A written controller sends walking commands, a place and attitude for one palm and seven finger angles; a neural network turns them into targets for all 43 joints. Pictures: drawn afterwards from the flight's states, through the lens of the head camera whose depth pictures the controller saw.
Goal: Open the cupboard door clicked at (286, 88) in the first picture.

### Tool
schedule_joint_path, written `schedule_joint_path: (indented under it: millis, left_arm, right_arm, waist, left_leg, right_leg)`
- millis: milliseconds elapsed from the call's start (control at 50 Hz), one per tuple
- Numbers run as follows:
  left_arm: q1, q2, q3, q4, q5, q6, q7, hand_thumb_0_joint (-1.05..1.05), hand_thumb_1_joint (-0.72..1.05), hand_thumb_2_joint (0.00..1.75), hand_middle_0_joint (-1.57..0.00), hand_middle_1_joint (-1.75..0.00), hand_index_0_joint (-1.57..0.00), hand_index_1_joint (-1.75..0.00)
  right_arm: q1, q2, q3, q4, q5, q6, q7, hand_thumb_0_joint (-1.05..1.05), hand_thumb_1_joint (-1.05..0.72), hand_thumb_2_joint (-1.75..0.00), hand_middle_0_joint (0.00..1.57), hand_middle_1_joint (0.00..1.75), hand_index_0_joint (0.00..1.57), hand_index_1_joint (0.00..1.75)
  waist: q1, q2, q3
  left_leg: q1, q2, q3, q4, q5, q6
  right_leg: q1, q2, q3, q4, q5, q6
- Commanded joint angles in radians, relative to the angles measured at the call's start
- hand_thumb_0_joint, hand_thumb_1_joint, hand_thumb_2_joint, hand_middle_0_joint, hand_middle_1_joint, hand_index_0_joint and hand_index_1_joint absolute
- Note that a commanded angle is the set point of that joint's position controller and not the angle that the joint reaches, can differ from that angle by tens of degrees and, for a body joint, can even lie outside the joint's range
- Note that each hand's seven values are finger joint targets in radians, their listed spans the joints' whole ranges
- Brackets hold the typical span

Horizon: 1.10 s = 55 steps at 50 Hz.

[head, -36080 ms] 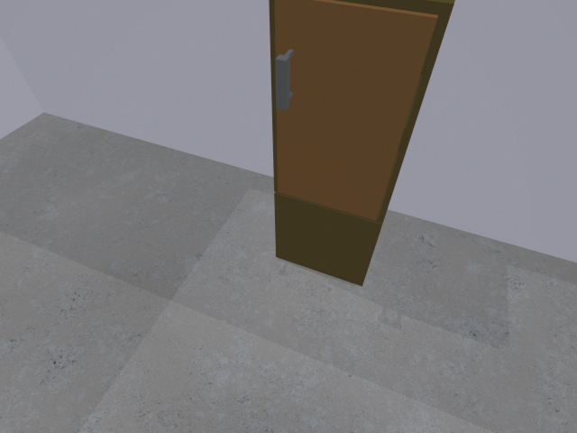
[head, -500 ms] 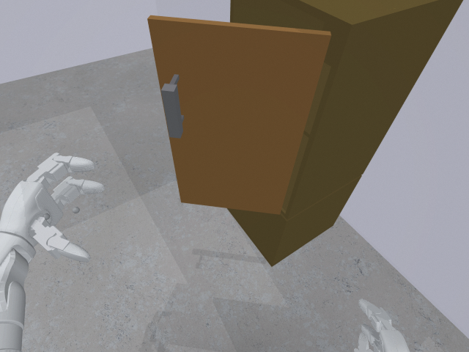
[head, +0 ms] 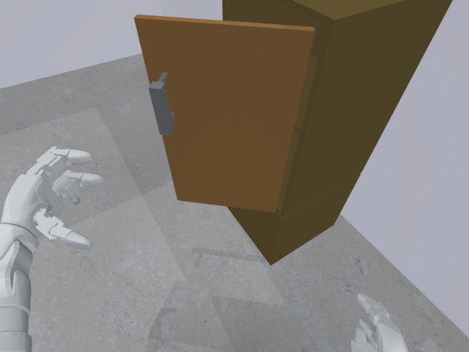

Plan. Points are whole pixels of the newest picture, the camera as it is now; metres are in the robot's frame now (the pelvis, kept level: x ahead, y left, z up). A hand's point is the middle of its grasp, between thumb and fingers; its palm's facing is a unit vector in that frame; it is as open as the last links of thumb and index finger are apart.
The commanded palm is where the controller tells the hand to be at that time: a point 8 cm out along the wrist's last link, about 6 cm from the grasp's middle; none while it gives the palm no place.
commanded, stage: move the hooked fingers beside the handle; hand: left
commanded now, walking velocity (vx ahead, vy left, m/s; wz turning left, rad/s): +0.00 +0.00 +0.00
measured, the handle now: (165, 103) +0.60 +0.21 +0.09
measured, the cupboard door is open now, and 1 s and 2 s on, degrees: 49 49 49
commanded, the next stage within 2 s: none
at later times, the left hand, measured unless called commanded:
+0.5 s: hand (103, 157) +0.40 +0.27 +0.11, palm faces -0.04 -1.00 +0.00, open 14.0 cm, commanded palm +0.38 +0.33 +0.11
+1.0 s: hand (112, 130) +0.48 +0.28 +0.11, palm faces -0.08 -1.00 +0.03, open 14.0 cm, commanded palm +0.46 +0.33 +0.10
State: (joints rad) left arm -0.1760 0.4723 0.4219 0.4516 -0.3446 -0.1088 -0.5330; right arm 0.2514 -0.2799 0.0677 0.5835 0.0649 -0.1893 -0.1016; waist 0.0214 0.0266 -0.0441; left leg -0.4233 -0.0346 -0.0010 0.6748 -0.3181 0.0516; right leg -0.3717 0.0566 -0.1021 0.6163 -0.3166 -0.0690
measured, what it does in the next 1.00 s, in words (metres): stands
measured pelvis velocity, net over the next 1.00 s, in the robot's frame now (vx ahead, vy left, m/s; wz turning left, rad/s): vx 0.02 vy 0.03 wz -0.05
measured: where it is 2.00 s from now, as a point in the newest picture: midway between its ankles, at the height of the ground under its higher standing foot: outside the picture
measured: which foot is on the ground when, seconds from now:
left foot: down 0.00-1.00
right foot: down 0.00-1.00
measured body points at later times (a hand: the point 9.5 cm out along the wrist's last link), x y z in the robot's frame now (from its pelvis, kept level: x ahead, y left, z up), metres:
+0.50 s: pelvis +0.01 +0.00 -0.01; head +0.06 +0.00 +0.44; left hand +0.40 +0.33 +0.11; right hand +0.09 -0.28 -0.11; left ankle +0.02 +0.08 -0.72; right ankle +0.00 -0.07 -0.72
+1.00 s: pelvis +0.02 +0.03 -0.01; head +0.10 +0.05 +0.43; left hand +0.48 +0.34 +0.11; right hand +0.06 -0.24 -0.11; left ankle +0.02 +0.08 -0.72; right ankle +0.00 -0.07 -0.72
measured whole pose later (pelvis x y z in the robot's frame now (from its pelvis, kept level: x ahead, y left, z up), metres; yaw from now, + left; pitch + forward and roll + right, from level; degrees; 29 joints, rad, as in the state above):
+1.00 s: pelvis +0.02 +0.03 -0.01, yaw -3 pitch +14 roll -3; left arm -0.78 0.64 0.44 1.11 -0.22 -0.27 -0.55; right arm 0.39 -0.30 0.05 0.62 0.04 0.00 -0.06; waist -0.10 0.00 -0.09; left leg -0.64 -0.03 0.04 0.76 -0.37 0.09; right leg -0.58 0.05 -0.06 0.68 -0.34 -0.03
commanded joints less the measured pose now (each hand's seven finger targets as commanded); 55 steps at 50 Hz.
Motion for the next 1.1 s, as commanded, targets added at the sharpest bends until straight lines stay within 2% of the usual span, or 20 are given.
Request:
schedule_joint_path:
  millis: [0,40,120,220,320,420,480,500,520,560,600,680,700,760,780,800,820,900,980,1080]
  left_arm:
    - [-0.460,0.325,0.078,-0.134,-0.018,-0.082,0.001,0.00,-0.50,0.30,-0.30,-1.20,-0.30,-1.20]
    - [-0.521,0.328,0.059,-0.093,-0.007,-0.093,-0.005,0.00,-0.50,0.30,-0.30,-1.20,-0.30,-1.20]
    - [-0.508,0.391,0.107,0.042,-0.009,-0.097,-0.028,0.00,-0.50,0.30,-0.30,-1.20,-0.30,-1.20]
    - [-0.549,0.464,0.150,0.166,0.005,-0.097,-0.047,0.00,-0.50,0.30,-0.30,-1.20,-0.30,-1.20]
    - [-0.621,0.440,0.118,0.154,0.013,-0.148,-0.045,0.00,-0.50,0.30,-0.30,-1.20,-0.30,-1.20]
    - [-0.696,0.472,0.131,0.248,0.020,-0.164,-0.049,0.00,-0.50,0.30,-0.30,-1.20,-0.30,-1.20]
    - [-0.760,0.489,0.123,0.293,0.041,-0.169,-0.046,0.00,-0.50,0.30,-0.30,-1.20,-0.30,-1.20]
    - [-0.777,0.508,0.136,0.285,0.042,-0.175,-0.043,0.00,-0.50,0.30,-0.30,-1.20,-0.30,-1.20]
    - [-0.795,0.514,0.133,0.279,0.050,-0.183,-0.041,0.00,-0.50,0.30,-0.30,-1.20,-0.30,-1.20]
    - [-0.795,0.495,0.119,0.275,0.057,-0.199,-0.036,0.00,-0.50,0.30,-0.30,-1.20,-0.30,-1.20]
    - [-0.847,0.450,0.075,0.309,0.053,-0.204,-0.033,0.00,-0.50,0.30,-0.30,-1.20,-0.30,-1.20]
    - [-0.896,0.496,0.092,0.450,0.070,-0.187,-0.035,0.00,-0.50,0.30,-0.30,-1.20,-0.30,-1.20]
    - [-0.908,0.520,0.109,0.449,0.073,-0.192,-0.034,0.00,-0.50,0.30,-0.30,-1.20,-0.30,-1.20]
    - [-0.935,0.487,0.069,0.427,0.097,-0.207,-0.027,0.00,-0.50,0.30,-0.30,-1.20,-0.30,-1.20]
    - [-0.942,0.510,0.087,0.413,0.103,-0.219,-0.019,0.00,-0.50,0.30,-0.30,-1.20,-0.30,-1.20]
    - [-0.969,0.461,0.048,0.396,0.092,-0.228,-0.019,0.00,-0.50,0.30,-0.30,-1.20,-0.30,-1.20]
    - [-0.962,0.502,0.090,0.388,0.093,-0.236,-0.013,0.00,-0.50,0.30,-0.30,-1.20,-0.30,-1.20]
    - [-0.992,0.459,0.063,0.419,0.081,-0.232,-0.017,0.00,-0.50,0.30,-0.30,-1.20,-0.30,-1.20]
    - [-1.017,0.487,0.061,0.518,0.120,-0.202,0.007,0.00,-0.50,0.30,-0.30,-1.20,-0.30,-1.20]
    - [-1.156,0.474,0.024,0.481,0.148,-0.245,0.042,0.00,-0.50,0.30,-0.30,-1.20,-0.30,-1.20]
  right_arm:
    - [-0.035,-0.149,-0.061,-0.116,0.013,-0.039,-0.020,0.00,-0.90,-0.90,0.20,0.30,0.20,0.30]
    - [-0.027,-0.148,-0.060,-0.104,0.014,-0.038,-0.022,0.00,-0.90,-0.90,0.20,0.30,0.20,0.30]
    - [0.002,-0.161,-0.064,-0.094,0.014,-0.023,-0.015,0.00,-0.90,-0.90,0.20,0.30,0.20,0.30]
    - [0.026,-0.170,-0.066,-0.104,0.017,0.004,0.000,0.00,-0.90,-0.90,0.20,0.30,0.20,0.30]
    - [0.065,-0.172,-0.080,-0.108,0.017,0.020,0.007,0.00,-0.90,-0.90,0.20,0.30,0.20,0.30]
    - [0.104,-0.187,-0.085,-0.087,0.016,0.046,0.006,0.00,-0.90,-0.90,0.20,0.30,0.20,0.30]
    - [0.124,-0.191,-0.085,-0.073,0.015,0.059,0.005,0.00,-0.90,-0.90,0.20,0.30,0.20,0.30]
    - [0.131,-0.194,-0.088,-0.075,0.012,0.064,0.005,0.00,-0.90,-0.90,0.20,0.30,0.20,0.30]
    - [0.133,-0.191,-0.088,-0.074,0.012,0.069,0.006,0.00,-0.90,-0.90,0.20,0.30,0.20,0.30]
    - [0.145,-0.188,-0.089,-0.074,0.008,0.073,0.010,0.00,-0.90,-0.90,0.20,0.30,0.20,0.30]
    - [0.153,-0.189,-0.087,-0.067,0.008,0.084,0.008,0.00,-0.90,-0.90,0.20,0.30,0.20,0.30]
    - [0.173,-0.205,-0.085,-0.055,0.007,0.105,0.007,0.00,-0.90,-0.90,0.20,0.30,0.20,0.30]
    - [0.179,-0.206,-0.086,-0.059,0.005,0.111,0.007,0.00,-0.90,-0.90,0.20,0.30,0.20,0.30]
    - [0.196,-0.204,-0.087,-0.058,-0.004,0.121,0.014,0.00,-0.90,-0.90,0.20,0.30,0.20,0.30]
    - [0.206,-0.207,-0.091,-0.053,-0.008,0.127,0.015,0.00,-0.90,-0.90,0.20,0.30,0.20,0.30]
    - [0.213,-0.204,-0.090,-0.055,-0.009,0.132,0.018,0.00,-0.90,-0.90,0.20,0.30,0.20,0.30]
    - [0.221,-0.210,-0.097,-0.051,-0.014,0.137,0.021,0.00,-0.90,-0.90,0.20,0.30,0.20,0.30]
    - [0.233,-0.211,-0.097,-0.046,-0.014,0.162,0.024,0.00,-0.90,-0.90,0.20,0.30,0.20,0.30]
    - [0.248,-0.219,-0.094,-0.035,-0.018,0.184,0.024,0.00,-0.90,-0.90,0.20,0.30,0.20,0.30]
    - [0.273,-0.222,-0.095,-0.017,-0.030,0.202,0.027,0.00,-0.90,-0.90,0.20,0.30,0.20,0.30]
  waist:
    - [-0.050,0.066,-0.205]
    - [-0.059,0.092,-0.230]
    - [-0.046,0.003,-0.274]
    - [-0.029,0.022,-0.287]
    - [-0.045,0.049,-0.347]
    - [-0.066,0.012,-0.321]
    - [-0.073,0.067,-0.318]
    - [-0.072,0.044,-0.349]
    - [-0.072,0.091,-0.368]
    - [-0.067,0.127,-0.404]
    - [-0.095,0.083,-0.370]
    - [-0.110,0.027,-0.317]
    - [-0.099,0.045,-0.342]
    - [-0.103,0.137,-0.403]
    - [-0.100,0.142,-0.421]
    - [-0.115,0.129,-0.435]
    - [-0.104,0.116,-0.468]
    - [-0.121,0.113,-0.445]
    - [-0.133,0.105,-0.367]
    - [-0.159,0.168,-0.420]
  left_leg:
    - [0.077,0.019,-0.053,-0.069,0.118,-0.006]
    - [0.083,0.018,-0.055,-0.060,0.127,-0.005]
    - [0.015,0.017,-0.044,-0.032,0.171,-0.001]
    - [-0.053,0.016,-0.033,-0.020,0.193,-0.003]
    - [-0.001,0.019,-0.025,-0.013,0.231,0.002]
    - [-0.025,0.021,-0.026,-0.014,0.211,0.008]
    - [-0.009,0.022,-0.034,-0.018,0.204,0.007]
    - [0.001,0.022,-0.034,-0.008,0.232,0.009]
    - [0.018,0.024,-0.034,-0.009,0.247,0.007]
    - [0.066,0.026,-0.041,-0.008,0.286,0.001]
    - [0.071,0.033,-0.047,-0.002,0.294,0.002]
    - [0.001,0.036,-0.054,-0.007,0.230,0.004]
    - [0.014,0.034,-0.054,0.000,0.260,0.003]
    - [0.118,0.045,-0.075,0.012,0.372,-0.018]
    - [0.151,0.052,-0.087,0.017,0.408,-0.028]
    - [0.181,0.055,-0.093,0.026,0.466,-0.034]
    - [0.200,0.062,-0.101,0.031,0.493,-0.041]
    - [0.221,0.070,-0.113,0.032,0.538,-0.052]
    - [0.164,0.070,-0.121,0.024,0.454,-0.052]
    - [0.261,0.091,-0.172,0.035,0.503,-0.083]
  right_leg:
    - [0.037,-0.048,0.142,-0.100,0.118,0.041]
    - [0.033,-0.050,0.144,-0.097,0.133,0.042]
    - [0.091,-0.063,0.180,-0.079,0.220,0.055]
    - [0.118,-0.071,0.194,-0.050,0.293,0.062]
    - [0.087,-0.050,0.172,-0.028,0.338,0.061]
    - [0.050,-0.043,0.163,-0.026,0.313,0.060]
    - [0.010,-0.039,0.148,-0.025,0.274,0.050]
    - [0.026,-0.035,0.150,-0.016,0.298,0.050]
    - [0.022,-0.035,0.149,-0.014,0.312,0.048]
    - [0.004,-0.028,0.132,-0.005,0.319,0.042]
    - [-0.043,-0.018,0.119,-0.004,0.304,0.040]
    - [-0.073,-0.020,0.115,-0.004,0.254,0.045]
    - [-0.066,-0.018,0.115,0.004,0.271,0.039]
    - [-0.129,-0.013,0.096,0.020,0.289,0.035]
    - [-0.151,-0.010,0.090,0.024,0.282,0.034]
    - [-0.172,-0.002,0.081,0.030,0.292,0.033]
    - [-0.167,-0.001,0.083,0.032,0.297,0.035]
    - [-0.208,0.003,0.069,0.032,0.280,0.033]
    - [-0.258,0.000,0.065,0.027,0.222,0.035]
    - [-0.347,0.003,0.055,0.041,0.161,0.033]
